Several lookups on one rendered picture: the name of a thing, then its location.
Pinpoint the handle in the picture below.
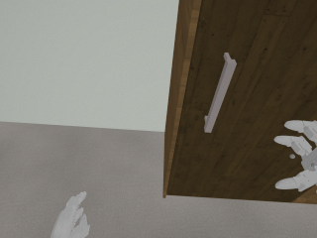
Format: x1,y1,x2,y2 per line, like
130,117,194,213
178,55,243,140
204,53,237,133

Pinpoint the wardrobe door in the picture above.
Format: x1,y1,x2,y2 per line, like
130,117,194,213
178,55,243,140
298,185,317,199
166,0,317,203

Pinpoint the robot right hand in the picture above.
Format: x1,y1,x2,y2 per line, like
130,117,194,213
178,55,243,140
274,120,317,192

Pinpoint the robot left hand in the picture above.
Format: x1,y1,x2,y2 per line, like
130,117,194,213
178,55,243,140
51,191,90,238

